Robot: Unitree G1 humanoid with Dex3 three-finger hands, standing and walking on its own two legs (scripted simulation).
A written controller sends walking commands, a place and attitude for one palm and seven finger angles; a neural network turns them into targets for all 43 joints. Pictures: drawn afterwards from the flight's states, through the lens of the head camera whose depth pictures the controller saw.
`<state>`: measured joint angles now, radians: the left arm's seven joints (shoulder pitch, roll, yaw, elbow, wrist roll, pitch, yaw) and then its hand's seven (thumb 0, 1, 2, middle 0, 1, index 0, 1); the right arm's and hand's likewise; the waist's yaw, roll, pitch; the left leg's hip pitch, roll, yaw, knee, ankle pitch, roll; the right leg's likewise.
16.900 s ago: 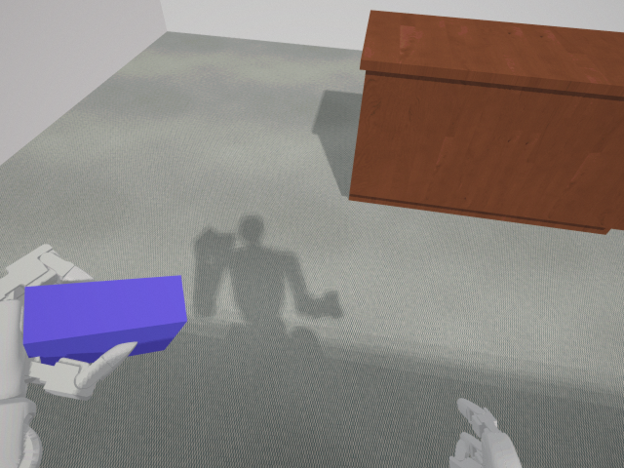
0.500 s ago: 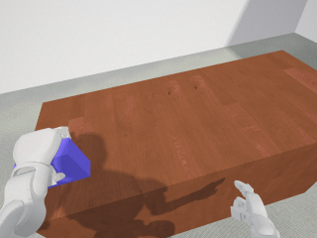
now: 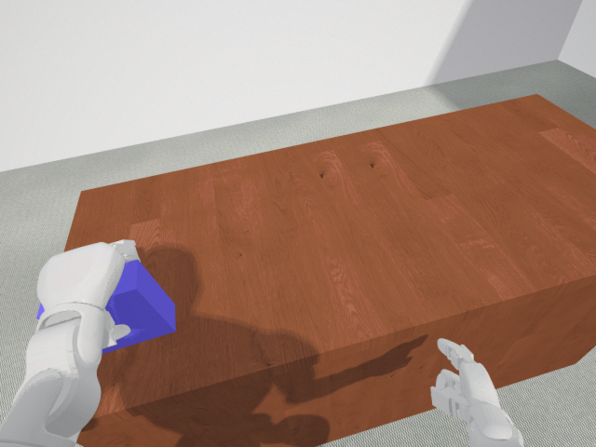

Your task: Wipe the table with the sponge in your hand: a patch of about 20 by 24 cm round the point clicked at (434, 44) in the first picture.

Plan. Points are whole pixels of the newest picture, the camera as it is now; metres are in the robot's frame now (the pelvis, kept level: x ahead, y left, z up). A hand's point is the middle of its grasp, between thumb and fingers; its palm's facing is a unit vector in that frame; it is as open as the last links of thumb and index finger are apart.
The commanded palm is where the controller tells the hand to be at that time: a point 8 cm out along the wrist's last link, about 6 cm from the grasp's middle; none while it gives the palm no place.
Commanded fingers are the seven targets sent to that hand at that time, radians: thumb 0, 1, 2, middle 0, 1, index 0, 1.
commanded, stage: move the sponge above the wiping area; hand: left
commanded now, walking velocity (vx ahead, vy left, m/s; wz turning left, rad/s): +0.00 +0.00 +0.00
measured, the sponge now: (122, 317) +0.24 +0.30 +0.05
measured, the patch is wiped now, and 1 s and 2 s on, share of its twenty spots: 0.00 0.00 0.00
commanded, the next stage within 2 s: lower the sponge onto the table in 1.30 s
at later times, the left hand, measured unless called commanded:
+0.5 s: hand (108, 298) +0.25 +0.31 +0.08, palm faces -0.02 -0.06 -1.00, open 8.8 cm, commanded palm +0.22 +0.31 +0.14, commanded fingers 0.00 0.10 1.30 -1.20 -1.60 -1.20 -1.60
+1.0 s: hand (113, 290) +0.26 +0.32 +0.07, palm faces -0.01 -0.05 -1.00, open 8.8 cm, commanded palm +0.23 +0.31 +0.14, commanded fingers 0.00 0.10 1.30 -1.20 -1.60 -1.20 -1.60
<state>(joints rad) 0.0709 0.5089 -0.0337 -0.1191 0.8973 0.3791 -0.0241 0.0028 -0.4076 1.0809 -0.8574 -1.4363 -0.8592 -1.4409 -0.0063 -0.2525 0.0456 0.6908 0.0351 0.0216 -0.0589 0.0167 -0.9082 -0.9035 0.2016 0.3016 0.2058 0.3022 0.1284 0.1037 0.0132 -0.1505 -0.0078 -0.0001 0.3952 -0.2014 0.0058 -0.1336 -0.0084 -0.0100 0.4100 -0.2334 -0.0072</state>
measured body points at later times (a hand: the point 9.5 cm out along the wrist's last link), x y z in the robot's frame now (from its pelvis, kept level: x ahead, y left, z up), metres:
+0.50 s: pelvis +0.00 +0.00 +0.00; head +0.00 -0.04 +0.45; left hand +0.24 +0.31 +0.14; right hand +0.24 -0.21 -0.09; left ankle +0.01 +0.12 -0.74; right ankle -0.01 -0.12 -0.74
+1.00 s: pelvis +0.00 +0.01 +0.00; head +0.00 -0.03 +0.45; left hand +0.26 +0.32 +0.13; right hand +0.23 -0.21 -0.10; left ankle +0.01 +0.12 -0.74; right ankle -0.01 -0.12 -0.74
